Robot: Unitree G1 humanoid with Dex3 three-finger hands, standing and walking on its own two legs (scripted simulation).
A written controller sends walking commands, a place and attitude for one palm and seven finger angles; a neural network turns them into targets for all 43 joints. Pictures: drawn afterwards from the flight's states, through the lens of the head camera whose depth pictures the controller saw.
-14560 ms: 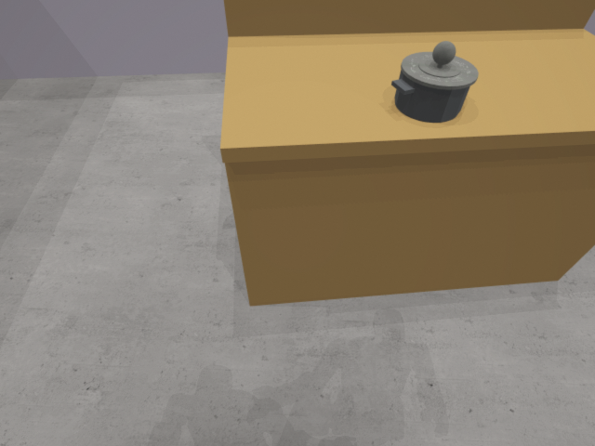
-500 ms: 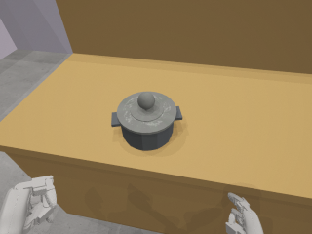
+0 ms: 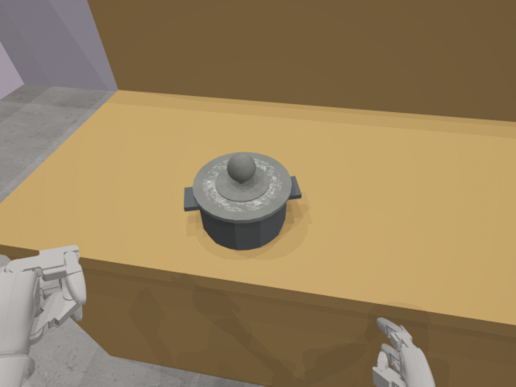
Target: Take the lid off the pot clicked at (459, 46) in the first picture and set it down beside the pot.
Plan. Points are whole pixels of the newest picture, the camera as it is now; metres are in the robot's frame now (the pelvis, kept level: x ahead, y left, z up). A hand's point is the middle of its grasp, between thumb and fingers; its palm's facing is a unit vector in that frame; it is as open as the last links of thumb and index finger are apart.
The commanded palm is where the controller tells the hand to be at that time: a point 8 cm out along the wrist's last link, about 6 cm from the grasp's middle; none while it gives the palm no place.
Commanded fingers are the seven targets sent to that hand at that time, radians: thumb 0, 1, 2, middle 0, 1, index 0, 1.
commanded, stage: reach forward and open the fingers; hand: left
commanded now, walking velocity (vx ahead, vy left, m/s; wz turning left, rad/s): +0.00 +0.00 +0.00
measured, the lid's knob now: (241, 167) +0.43 +0.09 +0.13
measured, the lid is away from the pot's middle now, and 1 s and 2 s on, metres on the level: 0.00 0.00 0.00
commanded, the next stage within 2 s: move the open hand above the knob in 1.12 s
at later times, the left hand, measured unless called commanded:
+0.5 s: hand (56, 282) +0.18 +0.26 +0.15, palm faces -0.10 -0.03 -0.99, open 3.9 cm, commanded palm +0.17 +0.26 +0.21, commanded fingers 0.00 0.08 1.42 -1.04 -0.61 -1.04 -0.61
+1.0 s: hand (70, 229) +0.23 +0.26 +0.19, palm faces -0.09 +0.00 -1.00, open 9.6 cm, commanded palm +0.20 +0.25 +0.26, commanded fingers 0.00 -0.37 1.58 -0.85 -0.08 -0.85 -0.08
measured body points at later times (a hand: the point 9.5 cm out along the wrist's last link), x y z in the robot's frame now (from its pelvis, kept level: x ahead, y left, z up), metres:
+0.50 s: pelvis -0.03 +0.01 +0.00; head -0.04 -0.04 +0.45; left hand +0.18 +0.26 +0.20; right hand +0.20 -0.22 -0.08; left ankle -0.01 +0.12 -0.74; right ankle -0.01 -0.13 -0.74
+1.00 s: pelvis -0.06 +0.00 +0.00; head -0.06 -0.04 +0.45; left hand +0.23 +0.25 +0.25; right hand +0.17 -0.21 -0.08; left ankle -0.01 +0.12 -0.74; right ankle -0.01 -0.13 -0.74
